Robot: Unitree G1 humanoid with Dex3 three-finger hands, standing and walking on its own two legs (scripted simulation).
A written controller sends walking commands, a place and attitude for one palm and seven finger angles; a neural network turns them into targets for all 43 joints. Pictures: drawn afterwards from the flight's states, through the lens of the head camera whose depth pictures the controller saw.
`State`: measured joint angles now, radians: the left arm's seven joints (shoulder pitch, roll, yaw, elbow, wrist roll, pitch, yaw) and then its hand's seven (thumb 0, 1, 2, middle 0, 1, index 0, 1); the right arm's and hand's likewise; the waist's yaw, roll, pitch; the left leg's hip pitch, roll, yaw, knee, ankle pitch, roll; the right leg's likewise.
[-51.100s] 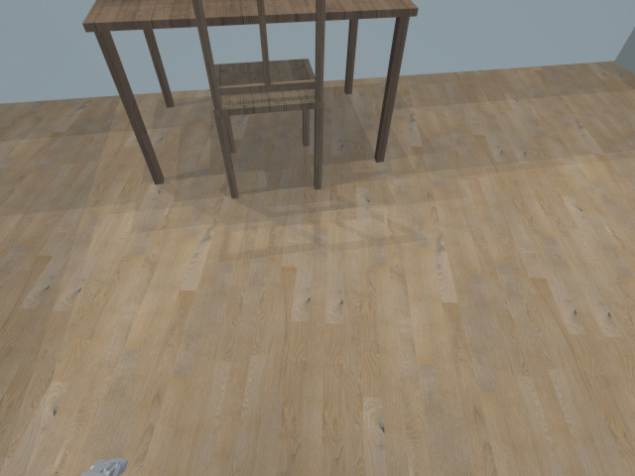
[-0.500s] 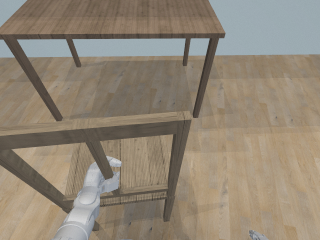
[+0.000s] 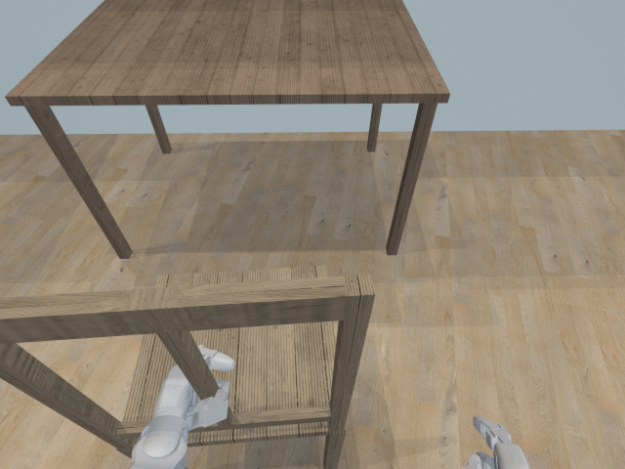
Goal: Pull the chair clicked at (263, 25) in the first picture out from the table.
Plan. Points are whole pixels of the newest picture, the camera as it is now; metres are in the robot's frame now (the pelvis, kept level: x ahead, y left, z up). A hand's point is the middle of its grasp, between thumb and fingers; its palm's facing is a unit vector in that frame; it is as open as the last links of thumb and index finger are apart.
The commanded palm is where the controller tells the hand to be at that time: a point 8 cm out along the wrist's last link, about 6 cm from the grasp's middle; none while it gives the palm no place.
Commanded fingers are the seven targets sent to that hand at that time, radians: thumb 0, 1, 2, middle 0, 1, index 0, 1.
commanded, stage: stop walking, hand still on the chair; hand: left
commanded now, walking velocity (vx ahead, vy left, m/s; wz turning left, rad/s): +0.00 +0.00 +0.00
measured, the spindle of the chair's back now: (204, 383) +0.24 +0.17 -0.06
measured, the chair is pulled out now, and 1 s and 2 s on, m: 0.63 0.63 0.63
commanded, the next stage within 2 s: open the thumb and straighten the fingers in 0.16 s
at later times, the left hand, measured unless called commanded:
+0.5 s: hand (217, 396) +0.23 +0.15 -0.07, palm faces +0.03 -0.99 -0.16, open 7.8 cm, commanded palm +0.21 +0.21 -0.06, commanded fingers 0.00 -0.55 0.20 -0.43 -1.23 -0.43 -1.23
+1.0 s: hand (212, 396) +0.23 +0.16 -0.08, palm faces +0.07 -0.98 -0.18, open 17.0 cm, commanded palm +0.21 +0.21 -0.06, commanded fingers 0.00 -0.55 0.20 0.00 0.00 0.00 0.00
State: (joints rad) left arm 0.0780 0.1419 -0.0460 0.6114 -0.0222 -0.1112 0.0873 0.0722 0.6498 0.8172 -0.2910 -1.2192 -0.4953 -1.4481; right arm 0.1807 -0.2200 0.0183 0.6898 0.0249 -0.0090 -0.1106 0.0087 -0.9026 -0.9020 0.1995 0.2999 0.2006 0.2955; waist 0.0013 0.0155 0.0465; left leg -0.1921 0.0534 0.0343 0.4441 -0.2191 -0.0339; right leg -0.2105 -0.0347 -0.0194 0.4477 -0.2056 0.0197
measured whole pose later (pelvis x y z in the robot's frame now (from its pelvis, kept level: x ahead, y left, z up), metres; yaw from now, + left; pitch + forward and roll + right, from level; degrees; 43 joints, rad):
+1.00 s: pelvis +0.03 +0.00 -0.05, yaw +4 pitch +10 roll +0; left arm 0.34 0.19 -0.03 0.01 -0.06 0.20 0.03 -0.01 -0.54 0.20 -0.07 -0.20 -0.07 -0.21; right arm 0.23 -0.25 0.02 0.52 0.03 -0.14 -0.09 0.01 -0.90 -0.90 0.20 0.30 0.20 0.30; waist -0.02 0.05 -0.11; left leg -0.62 0.03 -0.04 0.89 -0.45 -0.04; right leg -0.60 -0.07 -0.08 0.88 -0.46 0.02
